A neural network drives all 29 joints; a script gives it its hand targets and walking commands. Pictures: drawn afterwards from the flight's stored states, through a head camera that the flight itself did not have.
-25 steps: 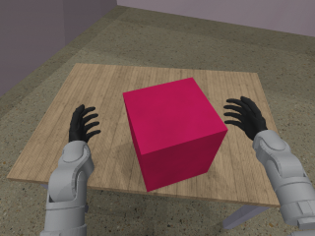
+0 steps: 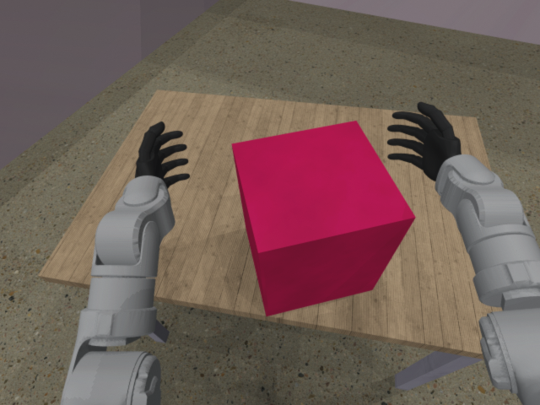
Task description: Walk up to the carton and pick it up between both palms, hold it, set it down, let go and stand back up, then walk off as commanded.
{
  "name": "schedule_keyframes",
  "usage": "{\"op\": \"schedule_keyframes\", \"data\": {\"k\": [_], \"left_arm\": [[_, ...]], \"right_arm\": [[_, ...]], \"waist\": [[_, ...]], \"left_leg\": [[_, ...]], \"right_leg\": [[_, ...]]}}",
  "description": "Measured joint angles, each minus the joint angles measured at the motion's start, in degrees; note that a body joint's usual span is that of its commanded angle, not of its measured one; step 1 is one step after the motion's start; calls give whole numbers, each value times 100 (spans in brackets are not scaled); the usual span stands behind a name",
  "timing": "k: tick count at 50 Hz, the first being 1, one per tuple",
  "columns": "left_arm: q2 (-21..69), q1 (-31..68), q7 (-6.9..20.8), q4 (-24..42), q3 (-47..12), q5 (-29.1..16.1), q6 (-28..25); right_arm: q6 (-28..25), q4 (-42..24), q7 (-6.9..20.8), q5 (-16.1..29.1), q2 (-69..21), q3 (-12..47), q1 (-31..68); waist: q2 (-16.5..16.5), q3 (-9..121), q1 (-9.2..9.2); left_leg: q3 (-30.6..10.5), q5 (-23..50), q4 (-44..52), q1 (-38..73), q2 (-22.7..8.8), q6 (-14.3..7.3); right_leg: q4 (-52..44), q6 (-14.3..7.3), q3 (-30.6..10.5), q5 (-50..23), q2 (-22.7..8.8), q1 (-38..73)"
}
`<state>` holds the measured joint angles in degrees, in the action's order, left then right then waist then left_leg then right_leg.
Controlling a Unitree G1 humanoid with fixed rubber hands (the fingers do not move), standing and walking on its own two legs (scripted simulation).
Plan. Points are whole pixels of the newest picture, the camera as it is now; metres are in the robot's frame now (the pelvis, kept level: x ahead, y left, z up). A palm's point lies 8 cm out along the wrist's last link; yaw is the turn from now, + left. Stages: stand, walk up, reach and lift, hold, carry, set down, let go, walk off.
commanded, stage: reach and lift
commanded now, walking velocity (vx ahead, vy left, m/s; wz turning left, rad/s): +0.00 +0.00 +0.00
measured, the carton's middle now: (308, 223) +0.42 +0.02 -0.01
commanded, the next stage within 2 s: none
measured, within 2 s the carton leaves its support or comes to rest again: neither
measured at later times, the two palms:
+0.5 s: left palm (158, 174) +0.38 +0.24 +0.12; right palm (424, 142) +0.51 -0.13 +0.12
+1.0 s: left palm (187, 223) +0.36 +0.22 +0.02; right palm (402, 192) +0.48 -0.13 +0.03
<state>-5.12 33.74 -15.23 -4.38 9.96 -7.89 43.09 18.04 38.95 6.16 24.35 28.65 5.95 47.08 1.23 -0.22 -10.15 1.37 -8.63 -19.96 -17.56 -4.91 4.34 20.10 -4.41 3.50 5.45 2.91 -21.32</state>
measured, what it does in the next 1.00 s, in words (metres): stands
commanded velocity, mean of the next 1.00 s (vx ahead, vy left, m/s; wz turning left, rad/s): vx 0.00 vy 0.00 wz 0.00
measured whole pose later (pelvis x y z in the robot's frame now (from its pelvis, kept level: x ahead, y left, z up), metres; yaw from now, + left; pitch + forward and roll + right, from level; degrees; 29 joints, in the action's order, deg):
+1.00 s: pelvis +0.00 +0.00 -0.01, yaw +0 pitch +18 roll +0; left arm 2.0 34.1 -13.2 -38.4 9.9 -1.0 1.0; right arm -10.1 65.5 7.4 14.5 21.6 2.8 50.1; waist -0.1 5.4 -12.5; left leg 0.9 -9.4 -24.9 -33.6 -5.6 4.3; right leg 21.3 -4.4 3.7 4.2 3.5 -35.7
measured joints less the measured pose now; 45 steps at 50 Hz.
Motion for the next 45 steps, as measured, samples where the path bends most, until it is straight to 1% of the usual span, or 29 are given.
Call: {"op": "schedule_keyframes", "data": {"k": [3,7,10,12,17,21,24,28,30,32,34,36,39,43,45], "left_arm": [[32,126,-37,-2,23,-44,9],[72,175,-20,52,83,-80,-99],[89,109,58,213,160,-39,-126],[106,106,102,200,225,26,-129],[116,241,176,-64,294,161,-204],[221,232,225,-176,313,251,-435],[327,126,342,-461,329,361,-707],[501,-255,431,-689,253,534,-1156],[583,-417,456,-866,218,640,-1405],[634,-559,458,-1040,195,650,-1713],[631,-643,427,-1233,131,662,-2066],[638,-648,374,-1461,107,713,-2408],[616,-581,268,-1838,-27,706,-2910],[680,-327,213,-2556,-210,734,-3410],[741,-190,214,-2886,-220,701,-3659]], "right_arm": [[31,149,23,-60,36,-28,207],[-51,80,3,-112,94,-57,327],[-104,-57,-66,-93,120,-13,391],[-136,-35,-87,-62,134,4,475],[-155,443,-66,-98,166,25,779],[-315,645,-45,-134,165,74,746],[-531,812,-14,-199,48,117,602],[-934,1007,17,-322,-220,96,285],[-1140,1167,33,-451,-341,51,131],[-1304,1194,71,-521,-413,-126,-14],[-1615,1192,51,-640,-397,-246,-84],[-1914,1252,62,-789,-375,-330,-96],[-2242,1739,145,-839,-364,-347,76],[-2378,2596,245,-898,-438,-256,286],[-2441,2762,252,-883,-519,-151,271]], "waist": [[41,-4,-42],[81,74,-76],[102,120,-31],[124,144,-17],[149,132,-7],[133,159,-63],[118,188,-69],[139,214,6],[147,190,16],[140,232,13],[139,239,29],[120,255,8],[80,327,-47],[4,370,-187],[-51,412,-269]], "left_leg": [[-15,0,-17,-98,3,-1],[-43,-22,-55,-283,-14,-8],[-73,-23,-36,-356,-22,-8],[-77,-27,-24,-374,-20,-10],[-75,-22,27,-355,2,-32],[-52,-32,46,-358,-1,-40],[-51,-57,34,-353,-3,-48],[-99,-107,-40,-374,-2,-52],[-109,-127,-77,-377,2,-58],[-109,-138,-124,-467,3,-66],[-118,-149,-188,-561,5,-70],[-103,-150,-237,-665,2,-70],[-70,-132,-289,-849,-6,-68],[-33,-81,-286,-1010,-20,-56],[-20,-65,-308,-1138,-34,-47]], "right_leg": [[-17,6,13,-11,-4,-76],[-91,18,37,-44,13,-199],[-190,29,63,-78,23,-223],[-234,38,66,-91,23,-225],[-292,57,63,-97,3,-199],[-344,71,40,-112,8,-195],[-359,82,37,-104,11,-178],[-377,90,81,-85,8,-135],[-367,95,89,-76,4,-123],[-346,99,88,-80,2,-201],[-307,100,95,-81,-1,-282],[-261,98,79,-89,0,-393],[-204,82,47,-118,7,-596],[-151,49,12,-153,21,-800],[-101,38,0,-159,33,-949]]}}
